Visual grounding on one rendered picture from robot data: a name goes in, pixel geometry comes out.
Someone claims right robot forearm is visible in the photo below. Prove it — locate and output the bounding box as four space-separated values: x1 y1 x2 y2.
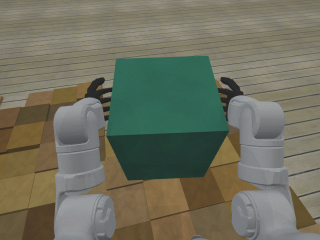
227 95 297 224

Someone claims left robot forearm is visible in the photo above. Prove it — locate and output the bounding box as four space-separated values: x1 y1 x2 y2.
53 97 106 235

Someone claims right robot upper arm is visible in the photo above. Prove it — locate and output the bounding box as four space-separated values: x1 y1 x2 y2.
231 190 320 240

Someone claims robot right hand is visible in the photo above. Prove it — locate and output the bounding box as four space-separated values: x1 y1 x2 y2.
217 77 244 121

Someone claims carton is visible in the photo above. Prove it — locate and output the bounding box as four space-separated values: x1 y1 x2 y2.
106 55 230 181

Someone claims left robot upper arm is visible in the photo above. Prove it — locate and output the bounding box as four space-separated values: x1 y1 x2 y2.
54 193 116 240

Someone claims robot left hand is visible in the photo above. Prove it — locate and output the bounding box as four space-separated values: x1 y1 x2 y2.
85 77 113 121

